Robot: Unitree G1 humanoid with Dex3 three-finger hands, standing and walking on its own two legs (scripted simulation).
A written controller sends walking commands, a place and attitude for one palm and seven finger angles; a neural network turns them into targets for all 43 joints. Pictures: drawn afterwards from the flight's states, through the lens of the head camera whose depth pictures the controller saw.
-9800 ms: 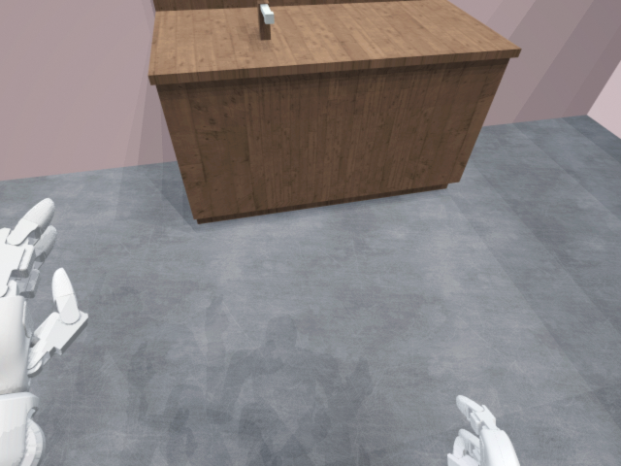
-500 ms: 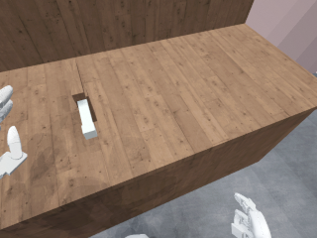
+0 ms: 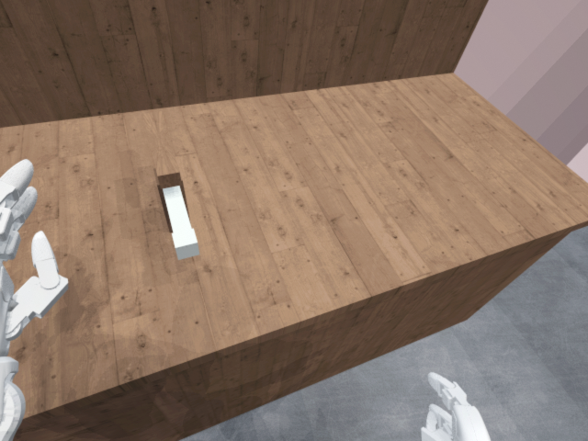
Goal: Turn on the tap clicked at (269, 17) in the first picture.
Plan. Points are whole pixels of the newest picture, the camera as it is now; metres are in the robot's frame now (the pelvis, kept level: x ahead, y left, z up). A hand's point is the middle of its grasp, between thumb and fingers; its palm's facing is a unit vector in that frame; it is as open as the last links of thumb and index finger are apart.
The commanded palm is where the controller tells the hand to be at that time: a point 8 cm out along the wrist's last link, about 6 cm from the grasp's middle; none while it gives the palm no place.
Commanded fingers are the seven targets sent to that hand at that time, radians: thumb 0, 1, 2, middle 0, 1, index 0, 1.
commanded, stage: shuffle to correct the standing spot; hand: left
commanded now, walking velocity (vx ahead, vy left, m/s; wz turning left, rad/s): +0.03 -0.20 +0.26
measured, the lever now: (185, 244) +0.33 +0.18 +0.07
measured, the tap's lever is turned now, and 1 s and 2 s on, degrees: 0 0 0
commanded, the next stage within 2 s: come to a stop and stand still in 1.72 s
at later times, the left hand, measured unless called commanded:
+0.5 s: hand (24, 270) +0.21 +0.27 +0.19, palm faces +0.30 -0.87 -0.39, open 7.4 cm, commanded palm +0.15 +0.32 +0.18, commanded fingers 0.00 0.90 0.90 -0.20 -0.30 -0.20 -0.30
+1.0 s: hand (131, 278) +0.21 +0.19 +0.18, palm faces +0.39 -0.86 -0.33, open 7.4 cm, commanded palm +0.15 +0.23 +0.18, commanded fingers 0.00 0.90 0.90 -0.20 -0.30 -0.20 -0.30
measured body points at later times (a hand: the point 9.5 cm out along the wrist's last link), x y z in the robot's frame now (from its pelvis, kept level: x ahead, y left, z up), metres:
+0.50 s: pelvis +0.00 +0.03 +0.02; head +0.04 +0.08 +0.46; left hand +0.18 +0.31 +0.21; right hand +0.16 -0.16 -0.06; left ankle +0.01 +0.10 -0.73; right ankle +0.03 -0.08 -0.70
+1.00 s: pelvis +0.01 -0.06 +0.00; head +0.01 -0.04 +0.45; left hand +0.19 +0.23 +0.20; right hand +0.17 -0.30 -0.07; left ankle +0.00 +0.09 -0.72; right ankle +0.01 -0.08 -0.73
